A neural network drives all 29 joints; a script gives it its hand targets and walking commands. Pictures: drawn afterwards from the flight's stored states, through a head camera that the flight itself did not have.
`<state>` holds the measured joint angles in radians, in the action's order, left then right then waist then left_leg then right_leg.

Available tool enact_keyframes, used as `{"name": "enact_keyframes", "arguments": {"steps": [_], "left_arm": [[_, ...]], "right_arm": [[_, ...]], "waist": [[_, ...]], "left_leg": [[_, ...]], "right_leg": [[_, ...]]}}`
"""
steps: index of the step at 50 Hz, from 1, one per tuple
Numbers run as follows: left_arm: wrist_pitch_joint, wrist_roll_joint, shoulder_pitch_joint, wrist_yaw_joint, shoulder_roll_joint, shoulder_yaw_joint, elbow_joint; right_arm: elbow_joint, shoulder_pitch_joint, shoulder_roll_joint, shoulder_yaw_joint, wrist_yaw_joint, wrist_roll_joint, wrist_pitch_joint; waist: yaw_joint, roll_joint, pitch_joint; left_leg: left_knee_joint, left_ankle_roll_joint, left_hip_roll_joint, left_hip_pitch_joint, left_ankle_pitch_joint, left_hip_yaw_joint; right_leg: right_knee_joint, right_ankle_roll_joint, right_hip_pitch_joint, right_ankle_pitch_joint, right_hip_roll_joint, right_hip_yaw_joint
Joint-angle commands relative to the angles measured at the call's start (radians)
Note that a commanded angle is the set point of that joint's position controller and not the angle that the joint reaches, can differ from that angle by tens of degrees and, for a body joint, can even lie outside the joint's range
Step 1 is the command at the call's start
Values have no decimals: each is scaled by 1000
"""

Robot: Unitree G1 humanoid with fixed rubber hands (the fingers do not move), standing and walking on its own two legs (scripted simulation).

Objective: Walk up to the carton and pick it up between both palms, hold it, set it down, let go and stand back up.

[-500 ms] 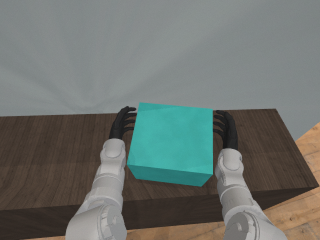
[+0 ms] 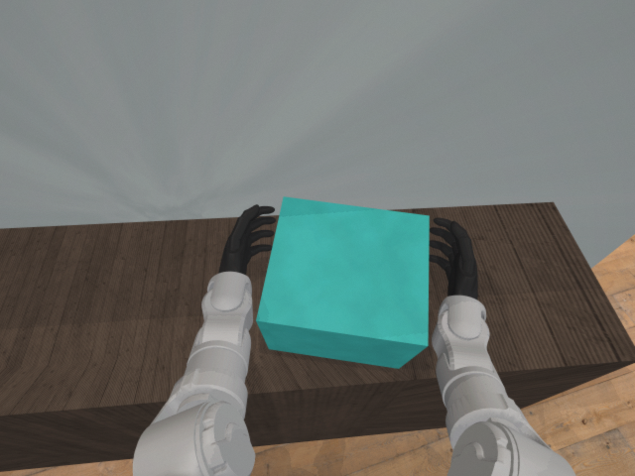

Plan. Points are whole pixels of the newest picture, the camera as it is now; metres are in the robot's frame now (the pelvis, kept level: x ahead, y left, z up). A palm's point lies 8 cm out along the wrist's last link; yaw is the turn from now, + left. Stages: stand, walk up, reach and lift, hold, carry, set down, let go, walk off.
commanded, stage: set down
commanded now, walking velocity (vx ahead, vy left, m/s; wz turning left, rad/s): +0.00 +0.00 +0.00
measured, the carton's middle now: (343, 286) +0.40 -0.01 -0.05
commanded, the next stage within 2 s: none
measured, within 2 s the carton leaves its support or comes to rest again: rests again in 0.62 s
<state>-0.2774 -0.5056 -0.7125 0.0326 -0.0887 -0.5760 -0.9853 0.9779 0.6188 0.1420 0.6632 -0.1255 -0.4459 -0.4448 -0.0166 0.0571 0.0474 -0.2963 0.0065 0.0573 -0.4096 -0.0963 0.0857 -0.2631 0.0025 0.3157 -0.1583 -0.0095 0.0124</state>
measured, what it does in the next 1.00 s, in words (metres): stands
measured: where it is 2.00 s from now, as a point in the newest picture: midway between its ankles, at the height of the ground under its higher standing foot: outside the picture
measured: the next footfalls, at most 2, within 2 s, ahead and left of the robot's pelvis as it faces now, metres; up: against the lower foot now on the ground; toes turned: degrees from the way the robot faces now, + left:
none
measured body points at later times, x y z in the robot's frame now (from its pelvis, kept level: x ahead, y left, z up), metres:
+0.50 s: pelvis +0.00 +0.00 +0.00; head +0.09 +0.04 +0.44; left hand +0.42 +0.14 +0.01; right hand +0.38 -0.16 +0.02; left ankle +0.02 +0.13 -0.75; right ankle -0.03 -0.12 -0.75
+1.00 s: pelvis +0.00 +0.01 -0.03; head +0.10 +0.04 +0.41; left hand +0.43 +0.16 -0.04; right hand +0.39 -0.16 -0.02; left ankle +0.02 +0.13 -0.75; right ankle -0.03 -0.12 -0.75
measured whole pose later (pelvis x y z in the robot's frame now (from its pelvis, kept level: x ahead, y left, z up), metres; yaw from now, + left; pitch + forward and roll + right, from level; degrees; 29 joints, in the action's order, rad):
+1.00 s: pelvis +0.00 +0.01 -0.03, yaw -1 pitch +23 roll -2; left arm -0.47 -0.11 -0.83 -0.07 0.13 -0.28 -1.43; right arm 1.39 0.76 -0.04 0.15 -0.17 0.07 -0.54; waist -0.06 0.02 0.23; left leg -0.61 0.01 0.09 -0.78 -0.23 0.08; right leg -0.54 0.02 0.68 -0.27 -0.02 0.01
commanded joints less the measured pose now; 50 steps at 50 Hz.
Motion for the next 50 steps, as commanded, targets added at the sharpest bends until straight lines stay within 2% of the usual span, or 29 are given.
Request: {"name": "enact_keyframes", "arguments": {"steps": [1, 6, 9, 10, 15, 17, 18, 22, 23, 25, 28, 31, 32, 34, 35, 37, 38, 40, 41, 42, 43, 45, 46, 48, 49, 50], "left_arm": [[-55, -48, -367, 65, -392, 196, -43], [-51, -49, -365, 67, -377, 181, -47], [-41, -60, -368, 60, -382, 174, -39], [-44, -57, -373, 57, -381, 181, -38], [-60, -66, -352, 50, -372, 170, -43], [-64, -66, -349, 50, -382, 174, -53], [-67, -67, -349, 49, -376, 169, -52], [-73, -61, -342, 42, -359, 168, -62], [-76, -61, -341, 42, -358, 160, -66], [-77, -63, -333, 41, -350, 157, -80], [-70, -61, -344, 43, -293, 117, -80], [-71, -51, -337, 30, -220, 102, -80], [-72, -41, -338, 19, -168, 91, -76], [-90, 17, -345, -30, -2, 85, -59], [-95, 52, -340, -59, 79, 82, -73], [-111, 146, -366, -94, 148, 132, -99], [-124, 191, -397, -104, 148, 165, -116], [-151, 251, -396, -109, 204, 191, -186], [-165, 278, -421, -105, 208, 215, -221], [-185, 300, -421, -106, 254, 217, -237], [-205, 326, -457, -108, 260, 244, -245], [-238, 374, -494, -108, 301, 281, -276], [-244, 398, -497, -106, 310, 305, -305], [-252, 448, -527, -109, 342, 344, -359], [-252, 473, -536, -107, 350, 375, -373], [-256, 498, -562, -107, 359, 389, -364]], "right_arm": [[77, 382, 526, -346, 126, -96, -53], [74, 371, 508, -317, 130, -109, -34], [71, 372, 507, -294, 138, -115, -22], [67, 373, 506, -290, 141, -120, -22], [83, 370, 494, -310, 147, -104, -33], [90, 367, 494, -307, 145, -108, -39], [93, 370, 493, -308, 146, -104, -39], [97, 359, 475, -301, 146, -99, -35], [83, 364, 476, -302, 144, -101, -36], [103, 351, 453, -279, 143, -108, -33], [103, 337, 427, -279, 137, -100, -13], [96, 322, 354, -270, 122, -84, -10], [95, 317, 297, -255, 114, -69, -9], [87, 304, 131, -267, 78, 9, -21], [114, 300, 49, -289, 54, 75, -25], [159, 334, -7, -370, 15, 205, -37], [184, 364, -7, -403, 1, 258, -43], [211, 368, -58, -450, -20, 328, -63], [246, 381, -60, -472, -26, 358, -70], [247, 378, -104, -498, -30, 392, -86], [264, 403, -116, -508, -33, 418, -100], [290, 433, -172, -543, -30, 474, -124], [313, 446, -199, -558, -28, 504, -131], [328, 499, -258, -587, -21, 562, -142], [335, 506, -281, -599, -20, 591, -145], [330, 523, -300, -612, -16, 618, -144]], "waist": [[46, -32, 370], [39, -11, 345], [43, -32, 374], [36, -32, 384], [44, -43, 384], [39, -56, 380], [49, -57, 380], [38, -55, 385], [44, -46, 396], [32, -50, 370], [36, -17, 324], [32, -19, 352], [33, -27, 365], [36, -36, 442], [33, -43, 444], [29, -65, 528], [16, -74, 566], [16, -84, 658], [-1, -85, 667], [18, -95, 721], [3, -101, 751], [7, -141, 815], [-2, -147, 813], [13, -160, 812], [1, -165, 813], [8, -180, 827]], "left_leg": [[-34, -35, -27, 192, 161, 29], [-24, -42, -25, 210, 120, 28], [-37, -37, -23, 225, 154, 29], [-42, -36, -23, 229, 149, 27], [-67, -33, -21, 233, 217, 26], [-73, -28, -21, 232, 218, 23], [-77, -27, -22, 232, 222, 20], [-88, -27, -20, 250, 238, 15], [-85, -30, -22, 247, 225, 18], [-94, -24, -19, 256, 228, 11], [-72, -41, -25, 218, 166, 17], [-76, -40, -28, 213, 168, 17], [-79, -37, -29, 210, 164, 18], [-105, -30, -30, 211, 218, 16], [-123, -28, -33, 197, 238, 10], [-167, -23, -38, 154, 260, 1], [-198, -15, -37, 128, 271, -10], [-259, -3, -42, 95, 303, -18], [-286, 2, -43, 80, 298, -28], [-314, 13, -47, 75, 335, -22], [-338, 21, -47, 65, 346, -27], [-396, 46, -46, 98, 427, -35], [-415, 52, -43, 133, 439, -44], [-455, 64, -36, 185, 462, -53], [-467, 73, -34, 207, 478, -55], [-477, 80, -35, 210, 476, -56]], "right_leg": [[-46, 30, -155, 382, 15, 47], [-29, 27, -121, 284, 10, 49], [-30, 18, -88, 252, 2, 57], [-28, 17, -72, 232, 1, 60], [-48, 15, -77, 321, 1, 54], [-53, 15, -62, 327, 3, 54], [-53, 14, -51, 309, 1, 55], [-51, 10, -33, 302, -3, 52], [-47, 13, -37, 298, 1, 48], [-56, 13, -23, 298, -4, 53], [-52, 27, -52, 270, 5, 38], [-63, 32, -60, 296, 7, 32], [-65, 30, -50, 273, 6, 31], [-87, 34, -42, 314, -1, 23], [-99, 34, -46, 341, -5, 15], [-130, 33, -32, 378, -10, -3], [-155, 35, -4, 406, -11, -5], [-205, 39, 18, 471, -11, -9], [-229, 40, 39, 477, -10, -7], [-254, 43, 33, 519, -13, -8], [-279, 46, 56, 527, -17, -1], [-317, 48, 117, 576, -21, 9], [-318, 45, 173, 541, -26, 18], [-323, 38, 296, 435, -40, 36], [-314, 35, 326, 416, -44, 40], [-319, 37, 366, 378, -45, 44]]}}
